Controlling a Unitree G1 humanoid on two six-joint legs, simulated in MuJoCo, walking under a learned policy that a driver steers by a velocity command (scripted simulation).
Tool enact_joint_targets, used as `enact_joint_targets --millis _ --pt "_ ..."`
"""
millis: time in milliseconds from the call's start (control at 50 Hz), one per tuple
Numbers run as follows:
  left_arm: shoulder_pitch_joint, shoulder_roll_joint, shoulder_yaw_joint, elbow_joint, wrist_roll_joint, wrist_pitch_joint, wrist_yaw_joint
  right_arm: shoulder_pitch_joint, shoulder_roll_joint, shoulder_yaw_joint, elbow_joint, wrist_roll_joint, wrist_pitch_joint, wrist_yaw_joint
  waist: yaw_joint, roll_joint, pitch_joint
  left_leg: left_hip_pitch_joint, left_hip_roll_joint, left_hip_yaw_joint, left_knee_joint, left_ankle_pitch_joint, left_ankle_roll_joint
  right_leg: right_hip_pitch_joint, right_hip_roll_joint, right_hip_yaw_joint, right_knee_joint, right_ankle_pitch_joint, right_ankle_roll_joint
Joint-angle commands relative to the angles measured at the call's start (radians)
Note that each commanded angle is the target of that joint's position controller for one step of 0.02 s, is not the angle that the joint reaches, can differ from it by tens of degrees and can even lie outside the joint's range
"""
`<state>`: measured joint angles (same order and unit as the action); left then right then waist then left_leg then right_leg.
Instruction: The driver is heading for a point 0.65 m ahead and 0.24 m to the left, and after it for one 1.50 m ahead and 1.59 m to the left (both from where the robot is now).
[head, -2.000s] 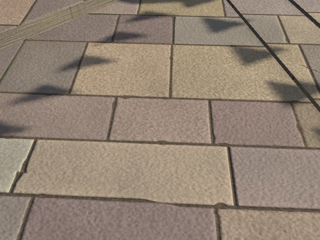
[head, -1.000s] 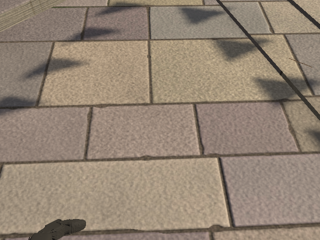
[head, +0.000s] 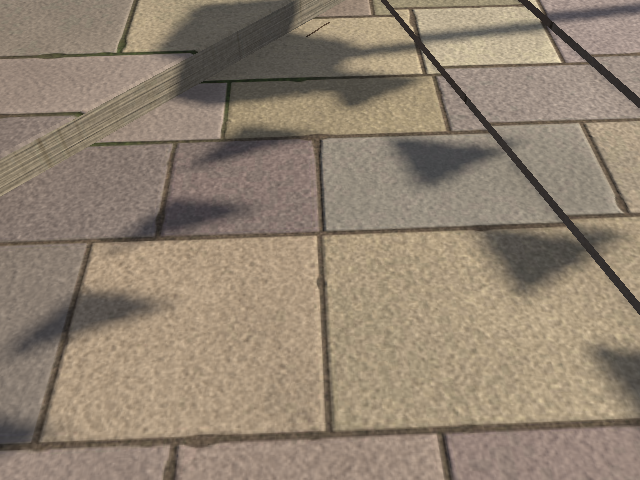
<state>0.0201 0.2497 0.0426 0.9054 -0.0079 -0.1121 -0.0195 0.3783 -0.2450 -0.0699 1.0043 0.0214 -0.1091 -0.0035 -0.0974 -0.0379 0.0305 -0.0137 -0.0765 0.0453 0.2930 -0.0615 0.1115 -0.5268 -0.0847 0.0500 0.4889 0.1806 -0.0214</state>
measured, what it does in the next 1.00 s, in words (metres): goes down, turning left: right foot, then left foot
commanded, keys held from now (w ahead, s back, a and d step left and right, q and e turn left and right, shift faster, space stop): w+q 0.74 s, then q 0.26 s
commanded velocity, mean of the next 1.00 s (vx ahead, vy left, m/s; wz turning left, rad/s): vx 0.45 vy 0.00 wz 0.49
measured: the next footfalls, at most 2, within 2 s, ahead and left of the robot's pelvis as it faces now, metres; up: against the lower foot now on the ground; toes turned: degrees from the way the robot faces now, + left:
right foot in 0.08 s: +0.23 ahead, -0.14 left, -0.02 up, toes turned +2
left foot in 0.62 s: +0.43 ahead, +0.18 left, -0.02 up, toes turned +24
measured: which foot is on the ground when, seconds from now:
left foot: down 0.00-0.10, up 0.12-0.60, down 0.62-1.00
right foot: up 0.00-0.06, down 0.08-0.64, up 0.66-1.00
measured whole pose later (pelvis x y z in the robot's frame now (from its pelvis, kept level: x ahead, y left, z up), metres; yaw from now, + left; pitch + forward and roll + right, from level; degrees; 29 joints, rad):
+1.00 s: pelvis +0.47 +0.12 -0.02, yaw +33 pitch +3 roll -1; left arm 0.00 0.28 0.06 0.79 0.01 -0.08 0.00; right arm 0.31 -0.28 -0.09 0.76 0.02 -0.01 -0.03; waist -0.05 -0.04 0.04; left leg -0.18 -0.11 -0.13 0.42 -0.27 0.08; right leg -0.62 -0.02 0.09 0.60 0.00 0.05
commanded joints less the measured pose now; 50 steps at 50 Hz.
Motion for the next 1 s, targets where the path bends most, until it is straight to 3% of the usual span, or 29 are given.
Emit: enact_joint_targets --millis 20,60,80,100,120,140,160,180,200,220,240,320,420,520,560,580,600,620,640,660,680,700,720,740,760,800,840,920,1000 --pt "-0.057 0.100 0.020 -0.065 -0.001 -0.017 -0.007 -0.006 -0.150 -0.031 -0.033 0.011 -0.002 -0.013 0.051 0.071 0.061 -0.125 0.284 -0.217 -0.044 0.012 0.079 0.085 0.000 0.027 -0.050 -0.011 -0.016" --pt "0.009 0.116 0.029 -0.042 0.001 -0.025 -0.006 -0.010 -0.149 -0.033 -0.038 0.007 0.010 -0.017 0.096 0.048 0.032 -0.123 0.264 -0.230 0.086 0.059 0.057 0.184 0.011 0.013 -0.090 -0.055 -0.026" --pt "0.138 0.141 0.044 0.004 0.008 -0.030 -0.002 -0.013 -0.118 -0.023 -0.047 0.000 0.013 -0.012 0.149 0.018 -0.041 -0.167 0.196 -0.203 0.250 0.101 0.037 0.356 0.020 -0.008 -0.096 -0.038 -0.040" --pt "0.320 0.198 0.060 0.048 0.026 -0.033 -0.001 -0.006 -0.049 0.000 -0.068 -0.017 0.010 -0.005 0.209 -0.095 -0.190 -0.364 0.104 -0.134 0.562 -0.126 -0.006 0.661 -0.126 0.104 -0.017 0.105 -0.096" --pt "0.377 0.216 0.055 0.048 0.022 -0.019 -0.004 0.152 0.012 0.018 -0.043 -0.024 0.007 -0.006 0.163 -0.249 -0.309 -0.604 0.024 -0.138 0.862 -0.590 -0.053 0.919 -0.308 0.320 0.063 0.248 -0.174" --pt "0.432 0.231 0.067 0.072 -0.004 -0.007 -0.008 0.195 -0.034 0.013 -0.048 0.017 0.005 -0.009 0.177 -0.240 -0.370 -0.729 0.042 -0.198 0.993 -0.575 -0.063 0.934 -0.367 0.487 -0.028 -0.115 -0.244" --pt "0.381 0.188 0.060 0.060 -0.009 -0.007 -0.006 0.071 -0.111 -0.006 -0.082 0.039 0.007 -0.016 0.190 -0.116 -0.268 -0.800 0.101 -0.184 1.019 -0.481 -0.064 0.821 -0.328 0.486 -0.126 -0.393 -0.217" --pt "0.266 0.143 0.042 0.032 0.003 -0.007 -0.004 -0.026 -0.142 -0.017 -0.111 0.041 0.017 -0.023 0.178 -0.038 -0.145 -0.788 0.140 -0.159 0.985 -0.371 -0.071 0.642 -0.293 0.395 -0.205 -0.443 -0.191" --pt "0.186 0.131 0.034 0.015 0.017 -0.008 -0.003 -0.036 -0.125 -0.021 -0.119 0.029 0.032 -0.028 0.137 -0.057 -0.098 -0.740 0.178 -0.155 0.974 -0.307 -0.085 0.514 -0.285 0.359 -0.243 -0.422 -0.199" --pt "0.140 0.110 0.031 0.012 0.020 -0.010 -0.003 -0.016 -0.100 -0.021 -0.117 0.014 0.047 -0.025 0.106 -0.069 -0.067 -0.684 0.206 -0.166 0.931 -0.274 -0.090 0.423 -0.253 0.290 -0.279 -0.407 -0.188" --pt "0.121 0.097 0.030 0.013 0.021 -0.011 -0.001 -0.009 -0.075 -0.021 -0.121 0.010 0.059 -0.022 0.088 -0.085 -0.045 -0.646 0.221 -0.164 0.896 -0.257 -0.090 0.365 -0.226 0.217 -0.312 -0.394 -0.169" --pt "0.170 0.131 0.047 0.036 0.023 -0.017 0.023 -0.078 -0.057 -0.027 -0.167 -0.001 0.075 -0.016 0.093 -0.024 -0.029 -0.689 0.229 -0.156 0.767 -0.123 -0.091 0.376 -0.212 0.041 -0.353 -0.199 -0.171" --pt "0.212 0.154 0.057 0.042 0.014 0.002 0.044 -0.228 -0.030 -0.015 -0.224 0.000 0.067 0.015 0.134 -0.012 0.005 -0.669 0.208 -0.082 0.503 0.068 -0.082 0.427 -0.182 -0.130 -0.367 -0.154 -0.139" --pt "0.278 0.189 0.071 0.057 -0.008 0.030 0.042 -0.356 -0.044 -0.008 -0.302 0.000 0.076 0.045 0.163 -0.015 0.055 -0.675 0.185 -0.018 0.383 -0.018 -0.049 0.556 -0.227 -0.195 -0.313 -0.122 -0.114" --pt "0.261 0.215 0.080 0.049 -0.016 0.042 0.041 -0.344 -0.071 -0.017 -0.321 -0.001 0.079 0.054 0.134 -0.036 0.035 -0.602 0.146 0.027 0.362 -0.113 -0.017 0.588 -0.236 -0.228 -0.222 0.090 -0.092" --pt "0.245 0.230 0.084 0.042 -0.020 0.048 0.042 -0.294 -0.094 -0.029 -0.317 -0.002 0.082 0.055 0.097 -0.052 -0.006 -0.508 0.105 0.062 0.355 -0.154 0.002 0.588 -0.229 -0.251 -0.123 0.267 -0.078" --pt "0.225 0.233 0.084 0.035 -0.023 0.056 0.042 -0.169 -0.129 -0.052 -0.287 0.001 0.082 0.053 0.021 -0.038 -0.072 -0.332 0.051 0.095 0.299 -0.119 0.031 0.553 -0.198 -0.288 0.057 0.384 -0.054" --pt "0.242 0.212 0.075 0.027 -0.011 0.057 0.043 0.005 -0.203 -0.092 -0.236 0.006 0.086 0.039 -0.051 0.017 -0.167 -0.043 0.029 0.048 0.269 -0.086 0.071 0.395 -0.153 -0.305 0.309 0.286 -0.012" --pt "0.290 0.104 0.040 -0.023 0.034 0.039 0.032 0.066 -0.335 -0.121 -0.225 0.015 0.091 0.018 -0.002 0.283 -0.226 0.270 0.292 -0.415 0.215 -0.128 0.204 -0.019 -0.024 -0.300 0.695 -0.421 0.055" --pt "0.268 0.089 0.026 -0.054 0.013 -0.007 0.018 0.067 -0.330 -0.103 -0.264 0.003 0.073 0.024 0.010 0.283 -0.383 0.399 0.432 -0.870 0.016 -0.286 0.331 -0.224 0.102 -0.052 0.883 -0.802 0.062" --pt "0.142 0.160 0.044 -0.081 -0.034 -0.034 0.009 0.058 -0.253 -0.078 -0.261 -0.009 0.057 0.033 -0.029 0.163 -0.287 0.358 0.410 -0.771 -0.023 -0.247 0.269 -0.336 0.055 0.017 0.919 -0.723 0.033" --pt "0.118 0.153 0.041 -0.089 -0.038 -0.046 0.009 0.009 -0.216 -0.066 -0.263 -0.009 0.047 0.032 0.001 0.137 -0.195 0.238 0.372 -0.626 -0.010 -0.179 0.228 -0.346 0.013 0.008 0.855 -0.628 0.007" --pt "0.130 0.152 0.045 -0.071 -0.013 -0.046 0.018 -0.075 -0.182 -0.055 -0.284 -0.008 0.044 0.031 0.048 0.068 -0.135 0.085 0.329 -0.515 -0.011 -0.089 0.195 -0.271 -0.027 0.014 0.770 -0.556 0.007" --pt "0.151 0.165 0.056 -0.061 0.002 -0.035 0.024 -0.138 -0.152 -0.044 -0.304 -0.015 0.043 0.028 0.090 0.074 -0.104 -0.042 0.296 -0.436 -0.028 0.003 0.176 -0.180 -0.054 0.020 0.692 -0.511 0.011" --pt "0.159 0.167 0.060 -0.063 0.005 -0.018 0.024 -0.171 -0.147 -0.040 -0.322 -0.023 0.043 0.024 0.114 0.089 -0.085 -0.122 0.276 -0.400 -0.045 0.115 0.170 -0.117 -0.056 0.019 0.659 -0.494 0.023" --pt "0.163 0.143 0.061 -0.074 0.019 0.006 0.029 -0.166 -0.177 -0.046 -0.325 -0.023 0.040 0.012 0.135 0.074 -0.078 -0.195 0.250 -0.315 -0.034 0.393 0.174 -0.070 -0.028 -0.005 0.586 -0.461 0.057" --pt "0.116 0.119 0.055 -0.098 0.029 0.017 0.036 -0.134 -0.201 -0.054 -0.318 -0.019 0.045 -0.004 0.130 0.072 -0.075 -0.220 0.217 -0.253 -0.007 0.535 0.156 -0.065 0.011 -0.021 0.466 -0.379 0.081" --pt "0.000 0.088 0.037 -0.147 0.016 0.024 0.024 -0.093 -0.198 -0.056 -0.310 -0.004 0.076 -0.026 0.085 0.134 -0.098 -0.226 0.166 -0.233 0.043 0.457 0.083 0.010 0.081 -0.022 0.183 -0.160 0.078" --pt "-0.051 0.123 0.042 -0.183 0.013 0.028 0.012 -0.072 -0.190 -0.056 -0.305 -0.003 0.098 -0.039 0.069 0.149 -0.097 -0.159 0.191 -0.347 0.116 0.321 0.057 0.037 0.109 0.021 0.053 -0.162 0.070"
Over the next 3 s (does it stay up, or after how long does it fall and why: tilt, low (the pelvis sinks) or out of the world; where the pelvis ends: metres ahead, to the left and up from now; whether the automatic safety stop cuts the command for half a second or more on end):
stays up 0.73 0.58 -0.04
